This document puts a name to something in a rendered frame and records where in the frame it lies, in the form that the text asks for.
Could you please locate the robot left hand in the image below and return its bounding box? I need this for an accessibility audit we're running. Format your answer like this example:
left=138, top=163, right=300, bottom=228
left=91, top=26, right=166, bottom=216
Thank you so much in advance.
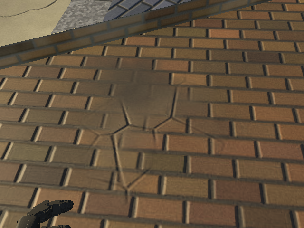
left=15, top=199, right=74, bottom=228

